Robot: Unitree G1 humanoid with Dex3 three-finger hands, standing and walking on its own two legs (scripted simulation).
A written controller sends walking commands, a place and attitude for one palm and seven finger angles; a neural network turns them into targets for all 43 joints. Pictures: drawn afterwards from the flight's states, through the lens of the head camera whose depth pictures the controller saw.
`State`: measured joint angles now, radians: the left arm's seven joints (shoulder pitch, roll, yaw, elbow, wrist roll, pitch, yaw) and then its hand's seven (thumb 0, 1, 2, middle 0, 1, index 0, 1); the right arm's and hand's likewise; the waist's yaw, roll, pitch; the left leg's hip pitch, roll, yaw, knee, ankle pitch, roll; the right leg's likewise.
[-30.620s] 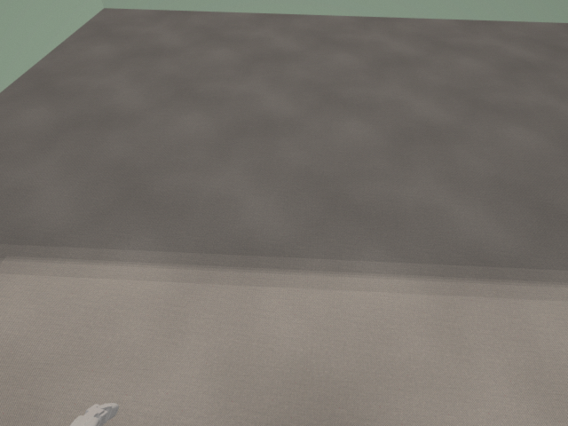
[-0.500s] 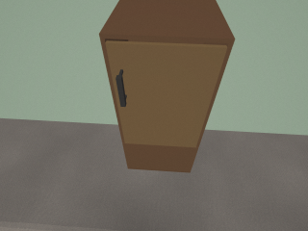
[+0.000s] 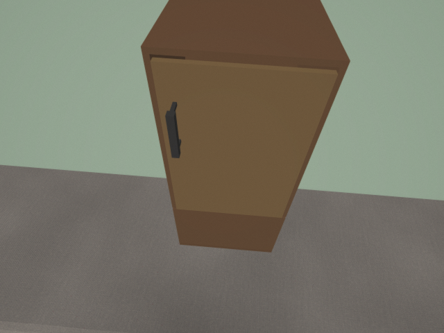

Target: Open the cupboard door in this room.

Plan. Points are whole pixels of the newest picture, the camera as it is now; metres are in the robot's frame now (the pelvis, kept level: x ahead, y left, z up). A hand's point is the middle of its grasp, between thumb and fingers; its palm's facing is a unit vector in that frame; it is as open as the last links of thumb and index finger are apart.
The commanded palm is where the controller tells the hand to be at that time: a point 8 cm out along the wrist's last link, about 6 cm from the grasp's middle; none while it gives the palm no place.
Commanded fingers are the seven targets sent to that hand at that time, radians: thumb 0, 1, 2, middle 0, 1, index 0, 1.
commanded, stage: raise the hand with hooked fingers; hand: left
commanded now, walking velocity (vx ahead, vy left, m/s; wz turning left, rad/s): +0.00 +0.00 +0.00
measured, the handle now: (175, 130) +0.57 +0.16 +0.02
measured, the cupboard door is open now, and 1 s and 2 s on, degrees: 0 0 0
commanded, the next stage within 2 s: none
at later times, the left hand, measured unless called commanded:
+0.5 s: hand out of the picture +0.12 +0.18 -0.06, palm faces +0.10 -0.99 -0.03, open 8.9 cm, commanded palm +0.12 +0.24 -0.04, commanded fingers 0.00 0.32 0.65 -0.24 -0.68 -0.24 -0.68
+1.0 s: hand (92, 292) +0.19 +0.24 -0.02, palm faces +0.03 -1.00 -0.07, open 11.9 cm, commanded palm +0.16 +0.29 -0.01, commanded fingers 0.00 -0.27 0.40 -0.28 -1.05 -0.28 -1.05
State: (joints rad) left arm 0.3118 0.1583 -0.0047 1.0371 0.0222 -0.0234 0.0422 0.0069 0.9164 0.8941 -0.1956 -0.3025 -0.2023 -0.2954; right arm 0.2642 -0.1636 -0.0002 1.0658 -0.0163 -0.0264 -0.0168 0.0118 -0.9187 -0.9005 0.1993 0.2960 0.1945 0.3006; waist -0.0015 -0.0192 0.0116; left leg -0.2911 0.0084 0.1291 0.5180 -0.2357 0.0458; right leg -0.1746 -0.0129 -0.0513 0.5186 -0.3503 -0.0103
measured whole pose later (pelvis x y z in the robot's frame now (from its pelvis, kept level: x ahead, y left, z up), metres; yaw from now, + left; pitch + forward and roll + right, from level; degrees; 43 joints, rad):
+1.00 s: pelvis -0.04 -0.01 -0.07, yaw +2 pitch +13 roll -2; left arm 0.25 0.33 0.33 0.22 -0.36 -0.42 -0.44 0.01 -0.04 0.49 -0.26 -0.91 -0.27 -0.90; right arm 0.32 -0.29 -0.02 0.61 0.04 -0.20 -0.06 0.01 -0.90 -0.90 0.20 0.30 0.20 0.30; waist -0.02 0.03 -0.11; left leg -0.88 0.06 0.05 1.04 -0.39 0.04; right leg -0.73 0.02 -0.10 1.03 -0.53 -0.03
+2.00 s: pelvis -0.03 +0.00 -0.04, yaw +3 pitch +10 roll -3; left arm 0.00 0.44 0.42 0.40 -0.36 -0.30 -0.55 -0.01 -0.49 0.30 -0.30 -1.20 -0.30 -1.20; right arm 0.30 -0.29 0.03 0.55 0.04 -0.18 -0.05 0.01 -0.90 -0.90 0.20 0.30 0.20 0.30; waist -0.02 0.02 -0.07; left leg -0.72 0.04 0.05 0.89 -0.34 0.05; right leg -0.56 0.02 -0.10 0.85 -0.46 -0.02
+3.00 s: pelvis -0.02 +0.00 -0.05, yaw +2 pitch +14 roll -2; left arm -0.45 0.47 0.38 0.80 -0.25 -0.33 -0.48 -0.01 -0.49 0.30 -0.30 -1.20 -0.30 -1.20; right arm 0.33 -0.29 0.02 0.61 0.04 -0.07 -0.05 0.01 -0.90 -0.90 0.20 0.30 0.20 0.30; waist -0.07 0.02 -0.09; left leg -0.81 0.05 0.05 0.93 -0.37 0.04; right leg -0.65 0.02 -0.08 0.90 -0.49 -0.02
